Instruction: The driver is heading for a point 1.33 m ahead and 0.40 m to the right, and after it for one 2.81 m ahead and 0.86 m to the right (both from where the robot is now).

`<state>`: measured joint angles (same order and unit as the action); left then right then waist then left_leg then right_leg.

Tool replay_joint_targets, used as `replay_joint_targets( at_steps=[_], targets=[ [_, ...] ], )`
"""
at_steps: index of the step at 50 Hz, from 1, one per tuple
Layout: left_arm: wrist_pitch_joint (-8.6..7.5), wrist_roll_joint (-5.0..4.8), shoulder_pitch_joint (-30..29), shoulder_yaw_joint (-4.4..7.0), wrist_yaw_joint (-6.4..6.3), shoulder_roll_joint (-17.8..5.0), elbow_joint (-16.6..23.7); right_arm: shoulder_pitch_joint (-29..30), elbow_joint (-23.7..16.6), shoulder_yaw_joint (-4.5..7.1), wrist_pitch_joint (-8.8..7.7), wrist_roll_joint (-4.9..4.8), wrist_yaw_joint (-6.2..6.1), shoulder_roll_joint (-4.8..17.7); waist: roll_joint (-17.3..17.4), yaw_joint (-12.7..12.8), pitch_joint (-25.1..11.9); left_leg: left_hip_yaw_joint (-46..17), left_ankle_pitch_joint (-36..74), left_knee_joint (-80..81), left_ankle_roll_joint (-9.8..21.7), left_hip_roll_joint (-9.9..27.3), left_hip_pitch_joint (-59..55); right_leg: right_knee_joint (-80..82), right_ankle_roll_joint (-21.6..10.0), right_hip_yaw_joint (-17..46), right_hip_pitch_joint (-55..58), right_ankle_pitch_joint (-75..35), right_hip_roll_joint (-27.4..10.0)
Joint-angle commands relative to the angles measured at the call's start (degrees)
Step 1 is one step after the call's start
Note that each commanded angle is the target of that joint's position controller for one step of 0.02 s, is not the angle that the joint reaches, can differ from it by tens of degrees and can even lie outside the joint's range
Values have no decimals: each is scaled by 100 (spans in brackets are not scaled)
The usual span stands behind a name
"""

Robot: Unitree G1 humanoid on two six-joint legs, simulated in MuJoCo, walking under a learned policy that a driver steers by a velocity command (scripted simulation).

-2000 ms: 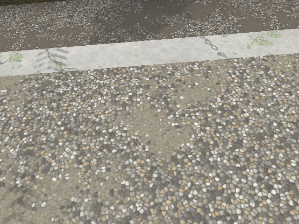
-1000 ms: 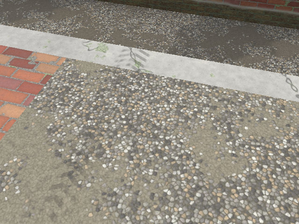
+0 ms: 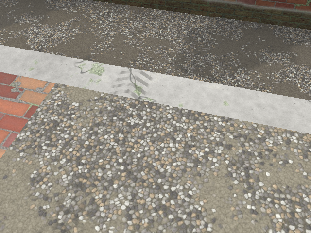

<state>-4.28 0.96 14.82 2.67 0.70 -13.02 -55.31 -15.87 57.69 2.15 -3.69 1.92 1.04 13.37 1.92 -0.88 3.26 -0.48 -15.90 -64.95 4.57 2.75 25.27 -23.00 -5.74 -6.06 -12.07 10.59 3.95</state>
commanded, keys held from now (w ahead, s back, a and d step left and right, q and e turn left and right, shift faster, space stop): no key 0.32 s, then e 0.68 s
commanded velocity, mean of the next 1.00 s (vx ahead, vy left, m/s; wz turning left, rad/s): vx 0.10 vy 0.00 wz -0.27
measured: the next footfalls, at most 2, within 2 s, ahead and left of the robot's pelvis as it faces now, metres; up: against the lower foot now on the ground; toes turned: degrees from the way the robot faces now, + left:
left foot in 0.30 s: +0.29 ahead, +0.09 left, +0.00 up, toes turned +2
right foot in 0.74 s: +0.18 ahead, -0.10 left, +0.00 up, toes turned -16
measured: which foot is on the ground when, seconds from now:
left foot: up 0.00-0.28, down 0.30-0.74, up 0.76-1.00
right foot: down 0.00-0.32, up 0.34-0.72, down 0.74-1.00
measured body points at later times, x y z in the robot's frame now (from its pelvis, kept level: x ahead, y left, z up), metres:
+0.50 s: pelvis +0.17 +0.02 +0.00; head +0.20 +0.03 +0.44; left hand +0.21 +0.25 -0.16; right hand +0.23 -0.22 -0.15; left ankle +0.25 +0.09 -0.74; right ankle +0.12 -0.10 -0.68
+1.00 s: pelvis +0.16 -0.02 +0.01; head +0.18 -0.06 +0.45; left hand +0.31 +0.22 -0.11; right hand +0.16 -0.31 -0.14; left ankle +0.21 +0.12 -0.67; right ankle +0.14 -0.08 -0.74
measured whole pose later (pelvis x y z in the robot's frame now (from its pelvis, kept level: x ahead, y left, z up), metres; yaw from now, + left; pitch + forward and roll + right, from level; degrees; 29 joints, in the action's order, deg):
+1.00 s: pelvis +0.16 -0.02 +0.01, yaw -21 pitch +2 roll +2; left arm 1.3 0.5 15.9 4.3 -1.2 -13.6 -49.3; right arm -8.5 51.1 4.2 2.5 1.2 -1.8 14.9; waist 1.7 0.6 1.9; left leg -1.0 -19.3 -58.4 -2.1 0.2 29.4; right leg -23.7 -5.1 3.5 -13.6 11.3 4.3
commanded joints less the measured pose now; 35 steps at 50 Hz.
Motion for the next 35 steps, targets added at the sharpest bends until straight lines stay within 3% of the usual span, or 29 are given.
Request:
replay_joint_targets(
  at_steps=[1,4,6,9,12,13,14,15,16,17,18,19,20,21,24,29,33,35],
  targets=[
    [-198,-23,371,40,-25,-441,37,-422,-113,53,106,36,41,170,-419,-181,64,-6,257,208,-130,244,507,1413,-698,1389,136,-1990,-1624],
    [-187,-16,617,-23,-42,-408,-108,156,-305,7,133,14,16,74,-465,-146,97,270,739,1139,-280,145,584,1135,-581,694,232,-4011,-1373],
    [-152,-38,681,-73,-65,-371,-164,566,-406,-64,111,-46,11,-34,-607,-32,31,468,1215,2012,-282,-30,192,994,-397,389,188,-4393,-1163],
    [-90,-34,980,-106,-126,-403,-325,838,-419,-101,105,-84,-53,5,-706,151,-143,546,1599,2650,-230,-237,-96,735,-296,430,639,-4524,-1227],
    [-21,6,966,-122,-195,-380,-415,683,-325,-70,58,-49,-144,148,-726,93,-136,438,1187,3098,-62,-335,-391,233,-329,641,1006,-4591,-1424],
    [-5,3,927,-120,-219,-385,-436,404,-208,-37,20,-38,-179,210,-689,-19,-178,416,1152,3444,14,-401,-669,-114,-284,713,1114,-4625,-1425],
    [10,-29,873,-113,-226,-414,-468,-14,-61,-9,-57,-13,-211,246,-499,-254,-277,353,1788,4154,88,-372,-1209,-714,-151,654,1091,-4303,-1296],
    [-16,-59,1034,-126,-233,-388,-428,-485,68,62,-145,39,-246,560,-140,-308,-700,-172,4010,4081,194,254,-2205,-1455,41,558,635,-3130,-1074],
    [20,-219,1814,-233,-251,65,-477,-896,134,119,-129,66,-254,837,704,-88,-1570,-1408,6742,3580,1024,1691,-3540,-2844,218,318,-227,227,-546],
    [179,-289,1964,-189,-271,25,-680,-785,99,51,-36,-163,-224,538,754,-157,-2078,-2091,6557,3794,1680,2160,-3483,-3664,289,556,-532,2727,-65],
    [286,-100,1515,-105,-280,-217,-618,-340,-35,25,10,-231,-210,457,302,-67,-1452,-1781,5207,4180,1614,1969,-2709,-3938,312,821,-750,2839,-216],
    [333,45,1012,-66,-256,-210,-485,98,-146,7,55,-191,-247,402,182,-4,-836,-1539,4047,4527,1408,1741,-2086,-4013,334,832,-966,2546,-287],
    [382,79,735,-41,-231,-171,-407,345,-212,-16,91,-150,-313,340,105,108,-450,-1175,3428,4818,1181,1529,-1526,-3862,376,859,-946,2153,-419],
    [445,94,674,-25,-215,-129,-363,494,-242,-13,120,-136,-377,335,201,242,-310,-836,2992,4985,1006,1323,-1124,-3696,439,833,-796,1833,-506],
    [572,71,856,15,-219,-18,-379,479,-319,58,163,-95,-414,434,154,325,-545,-327,2622,4965,969,1177,-957,-3718,575,562,-694,1646,-422],
    [737,71,279,59,-208,-50,24,483,-418,158,277,-39,-444,593,442,185,-541,-142,743,5125,950,1288,-860,-2964,535,363,-908,1477,-561],
    [753,40,165,92,-151,-117,278,529,-491,237,376,-36,-446,763,426,125,-650,-85,341,4995,881,1520,-937,-2349,408,202,-683,1508,-546],
    [726,31,361,108,-115,-126,327,634,-532,282,430,-60,-456,870,351,233,-659,56,135,4777,664,1547,-813,-1676,264,100,-270,1295,-488]
  ],
)
Keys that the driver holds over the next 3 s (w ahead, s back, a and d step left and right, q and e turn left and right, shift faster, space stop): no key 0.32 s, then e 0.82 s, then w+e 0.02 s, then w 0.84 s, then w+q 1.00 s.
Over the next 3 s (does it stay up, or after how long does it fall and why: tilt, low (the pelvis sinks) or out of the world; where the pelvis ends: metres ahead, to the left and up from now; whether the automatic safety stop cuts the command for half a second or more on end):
stays up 0.87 -0.40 -0.01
